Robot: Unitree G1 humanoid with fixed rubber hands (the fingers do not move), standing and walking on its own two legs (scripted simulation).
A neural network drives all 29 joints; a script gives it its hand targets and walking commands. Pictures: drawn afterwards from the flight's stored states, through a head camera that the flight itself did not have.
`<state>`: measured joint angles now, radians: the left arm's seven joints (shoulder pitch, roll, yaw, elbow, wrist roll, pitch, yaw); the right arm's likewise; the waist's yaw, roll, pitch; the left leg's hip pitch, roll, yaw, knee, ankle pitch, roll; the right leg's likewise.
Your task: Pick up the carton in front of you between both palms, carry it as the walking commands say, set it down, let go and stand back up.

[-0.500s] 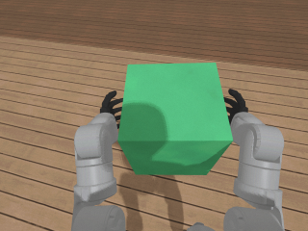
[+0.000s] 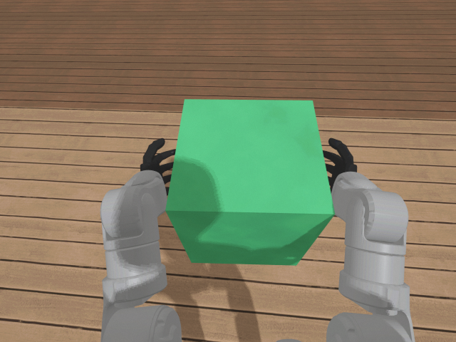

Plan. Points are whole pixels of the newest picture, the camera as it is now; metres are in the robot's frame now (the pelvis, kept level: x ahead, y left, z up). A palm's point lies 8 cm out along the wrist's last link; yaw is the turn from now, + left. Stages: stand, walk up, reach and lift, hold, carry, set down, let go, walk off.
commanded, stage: carry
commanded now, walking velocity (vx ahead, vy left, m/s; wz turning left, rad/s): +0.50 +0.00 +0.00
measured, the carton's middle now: (245, 190) +0.36 -0.03 +0.07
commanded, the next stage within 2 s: none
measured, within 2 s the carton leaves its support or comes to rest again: neither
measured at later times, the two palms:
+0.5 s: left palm (164, 68) +0.63 +0.13 +0.18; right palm (298, 56) +0.65 -0.17 +0.17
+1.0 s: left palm (172, 1) +0.95 +0.13 +0.21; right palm out of the picture +0.94 -0.17 +0.22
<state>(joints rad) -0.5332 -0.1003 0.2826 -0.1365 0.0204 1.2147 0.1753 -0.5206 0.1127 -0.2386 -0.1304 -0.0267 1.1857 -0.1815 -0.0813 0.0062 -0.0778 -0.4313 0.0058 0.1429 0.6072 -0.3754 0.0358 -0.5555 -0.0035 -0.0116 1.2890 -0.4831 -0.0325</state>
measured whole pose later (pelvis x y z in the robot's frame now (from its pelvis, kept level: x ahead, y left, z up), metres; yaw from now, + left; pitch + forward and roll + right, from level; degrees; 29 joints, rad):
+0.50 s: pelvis +0.30 -0.05 +0.04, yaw +0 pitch +4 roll +1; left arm -0.52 -0.10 0.25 -0.18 -0.04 1.14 0.20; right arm -0.52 0.15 -0.29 -0.25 -0.04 1.16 -0.17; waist 0.10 0.01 0.00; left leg -0.75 0.04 0.07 1.12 -0.38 0.04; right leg -0.31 -0.01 -0.11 0.51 -0.39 -0.07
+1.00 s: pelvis +0.61 +0.00 +0.07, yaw -1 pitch +5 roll -1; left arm -0.51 -0.13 0.27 -0.24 0.05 1.18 0.17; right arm -0.56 0.10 -0.26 -0.15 0.02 1.15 -0.18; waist -0.06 -0.01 -0.04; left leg -0.21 -0.02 0.13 0.42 -0.40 0.05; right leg -0.76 -0.08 -0.05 0.96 -0.26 -0.03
